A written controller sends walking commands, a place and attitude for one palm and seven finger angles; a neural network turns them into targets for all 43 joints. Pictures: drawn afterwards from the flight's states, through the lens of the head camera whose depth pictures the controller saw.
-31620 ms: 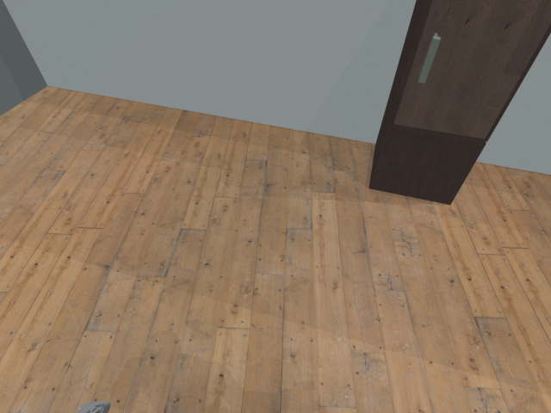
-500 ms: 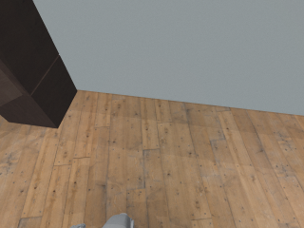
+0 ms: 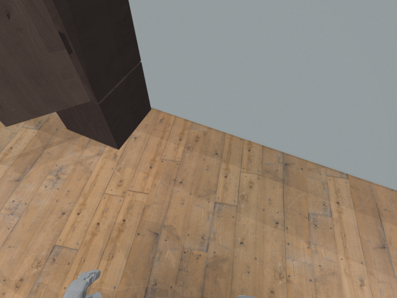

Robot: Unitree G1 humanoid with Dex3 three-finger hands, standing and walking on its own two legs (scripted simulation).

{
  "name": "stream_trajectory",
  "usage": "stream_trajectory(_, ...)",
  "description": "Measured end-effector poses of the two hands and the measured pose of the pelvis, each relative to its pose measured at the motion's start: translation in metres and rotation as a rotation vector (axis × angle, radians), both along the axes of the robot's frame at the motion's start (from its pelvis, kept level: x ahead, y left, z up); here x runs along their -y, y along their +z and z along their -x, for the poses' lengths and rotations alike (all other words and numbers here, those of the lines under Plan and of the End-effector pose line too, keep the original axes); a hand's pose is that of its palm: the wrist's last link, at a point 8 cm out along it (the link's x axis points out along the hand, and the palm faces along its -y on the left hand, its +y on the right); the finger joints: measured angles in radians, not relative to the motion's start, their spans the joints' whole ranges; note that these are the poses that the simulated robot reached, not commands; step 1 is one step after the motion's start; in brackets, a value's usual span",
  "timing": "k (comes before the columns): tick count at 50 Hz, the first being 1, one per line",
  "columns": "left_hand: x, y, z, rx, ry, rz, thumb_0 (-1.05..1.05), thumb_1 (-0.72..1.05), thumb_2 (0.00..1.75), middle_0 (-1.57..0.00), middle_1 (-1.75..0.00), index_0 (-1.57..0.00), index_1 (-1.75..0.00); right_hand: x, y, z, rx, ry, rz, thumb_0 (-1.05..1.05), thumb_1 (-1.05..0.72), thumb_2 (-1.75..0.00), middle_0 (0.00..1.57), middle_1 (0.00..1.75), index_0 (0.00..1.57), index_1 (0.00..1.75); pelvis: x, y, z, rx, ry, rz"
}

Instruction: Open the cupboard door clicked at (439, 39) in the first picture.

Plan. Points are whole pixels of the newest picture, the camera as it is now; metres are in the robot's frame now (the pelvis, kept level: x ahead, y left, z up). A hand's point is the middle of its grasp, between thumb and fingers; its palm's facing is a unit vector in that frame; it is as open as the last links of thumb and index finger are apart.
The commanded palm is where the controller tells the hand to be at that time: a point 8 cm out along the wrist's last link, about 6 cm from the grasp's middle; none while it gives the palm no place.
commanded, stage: turn to face it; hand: left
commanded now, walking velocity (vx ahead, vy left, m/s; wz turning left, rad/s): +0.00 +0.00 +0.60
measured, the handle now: out of the picture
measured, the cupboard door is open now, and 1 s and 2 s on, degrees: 51 51 51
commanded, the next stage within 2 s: take the last steps up to it in 0.70 s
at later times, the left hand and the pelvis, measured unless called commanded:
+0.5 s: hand out of the picture -0.04 +0.21 -0.19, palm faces +0.35 -0.91 -0.24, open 7.3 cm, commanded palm none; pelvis +0.00 +0.00 -0.01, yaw +19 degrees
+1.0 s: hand out of the picture -0.01 +0.16 -0.15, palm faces +0.47 -0.85 -0.23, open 7.4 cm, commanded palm none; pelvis +0.02 -0.03 +0.00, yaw +27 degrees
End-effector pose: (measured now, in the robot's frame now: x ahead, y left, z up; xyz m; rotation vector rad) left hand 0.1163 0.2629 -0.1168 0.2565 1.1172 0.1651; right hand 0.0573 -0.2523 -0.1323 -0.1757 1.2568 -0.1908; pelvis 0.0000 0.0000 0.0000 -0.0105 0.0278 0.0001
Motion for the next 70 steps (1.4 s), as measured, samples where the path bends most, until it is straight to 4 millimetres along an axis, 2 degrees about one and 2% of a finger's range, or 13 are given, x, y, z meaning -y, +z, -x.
stream_trajectory(4, 0.020, 0.003, 0.007, 0.048, 0.027, -0.021, 0.00, 0.91, 0.89, -0.20, -0.30, -0.20, -0.30, 0.020, -0.017, -0.001, -0.031, 0.019, -0.022, 0.01, -0.90, -0.90, 0.21, 0.30, 0.21, 0.30, 0.019, -0.008, 0.001, 0.007, 0.055, -0.019)
stream_trajectory(13, 0.051, 0.001, 0.070, -0.035, 0.171, 0.044, 0.00, 0.91, 0.89, -0.20, -0.30, -0.20, -0.30, 0.031, -0.002, -0.040, -0.046, 0.138, -0.017, 0.01, -0.90, -0.90, 0.20, 0.30, 0.20, 0.30, 0.031, 0.005, -0.003, 0.029, 0.190, -0.049)
stream_trajectory(17, 0.046, -0.009, 0.105, -0.074, 0.263, 0.062, 0.00, 0.92, 0.89, -0.20, -0.30, -0.20, -0.30, 0.016, 0.003, -0.073, -0.024, 0.231, 0.000, 0.01, -0.91, -0.90, 0.20, 0.30, 0.20, 0.30, 0.027, 0.004, -0.004, 0.026, 0.247, -0.047)
stream_trajectory(23, 0.019, -0.037, 0.165, -0.163, 0.391, 0.087, 0.00, 0.91, 0.89, -0.20, -0.30, -0.20, -0.30, -0.029, 0.007, -0.129, 0.099, 0.377, 0.034, 0.01, -0.90, -0.90, 0.20, 0.30, 0.20, 0.30, 0.006, -0.013, -0.002, 0.019, 0.315, -0.022)
stream_trajectory(26, 0.007, -0.040, 0.183, -0.217, 0.432, 0.079, 0.00, 0.91, 0.89, -0.20, -0.30, -0.20, -0.30, -0.049, 0.014, -0.141, 0.146, 0.427, 0.040, 0.01, -0.90, -0.90, 0.20, 0.30, 0.20, 0.30, 0.000, -0.012, 0.001, 0.022, 0.329, -0.017)
stream_trajectory(35, 0.000, -0.019, 0.174, -0.150, 0.472, 0.073, 0.00, 0.91, 0.90, -0.20, -0.30, -0.19, -0.30, -0.069, 0.019, -0.124, 0.098, 0.476, 0.010, 0.01, -0.90, -0.90, 0.20, 0.30, 0.20, 0.30, 0.000, 0.005, 0.002, 0.020, 0.379, 0.005)
stream_trajectory(45, 0.038, -0.014, 0.143, -0.057, 0.467, 0.049, 0.00, 0.91, 0.89, -0.20, -0.30, -0.19, -0.30, -0.030, -0.018, -0.089, -0.047, 0.435, -0.046, 0.01, -0.90, -0.90, 0.21, 0.30, 0.21, 0.30, 0.029, -0.006, -0.008, 0.010, 0.432, -0.030)
stream_trajectory(50, 0.065, -0.005, 0.158, -0.078, 0.522, 0.084, 0.00, 0.91, 0.89, -0.20, -0.30, -0.20, -0.30, -0.015, -0.014, -0.091, -0.119, 0.452, -0.036, 0.01, -0.90, -0.90, 0.20, 0.30, 0.20, 0.30, 0.028, 0.004, -0.017, 0.027, 0.476, -0.032)
stream_trajectory(54, 0.075, -0.004, 0.183, -0.137, 0.591, 0.106, 0.00, 0.93, 0.89, -0.20, -0.30, -0.20, -0.30, -0.018, -0.005, -0.106, -0.135, 0.478, -0.019, 0.01, -0.90, -0.90, 0.20, 0.30, 0.20, 0.30, 0.021, 0.010, -0.029, 0.020, 0.513, -0.041)
stream_trajectory(59, 0.086, -0.007, 0.219, -0.237, 0.681, 0.156, 0.00, 0.92, 0.89, -0.20, -0.30, -0.20, -0.30, -0.052, 0.000, -0.142, -0.122, 0.550, -0.007, 0.01, -0.91, -0.90, 0.20, 0.30, 0.20, 0.30, -0.002, 0.010, -0.043, 0.015, 0.555, -0.044)
stream_trajectory(64, 0.087, -0.017, 0.254, -0.363, 0.763, 0.228, 0.00, 0.91, 0.89, -0.20, -0.30, -0.20, -0.30, -0.125, 0.000, -0.194, -0.040, 0.657, -0.023, 0.01, -0.91, -0.90, 0.20, 0.30, 0.20, 0.30, -0.040, 0.003, -0.054, 0.013, 0.585, -0.037)
stream_trajectory(68, 0.068, -0.035, 0.270, -0.454, 0.790, 0.290, 0.00, 0.91, 0.89, -0.20, -0.30, -0.20, -0.30, -0.194, -0.005, -0.233, 0.104, 0.719, -0.038, 0.01, -0.91, -0.90, 0.20, 0.30, 0.20, 0.30, -0.082, -0.016, -0.062, 0.019, 0.589, -0.018)
stream_trajectory(70, 0.046, -0.041, 0.264, -0.467, 0.779, 0.291, 0.00, 0.91, 0.89, -0.20, -0.30, -0.20, -0.30, -0.217, -0.003, -0.238, 0.151, 0.718, -0.044, 0.01, -0.91, -0.90, 0.20, 0.30, 0.20, 0.30, -0.096, -0.018, -0.064, 0.027, 0.581, -0.022)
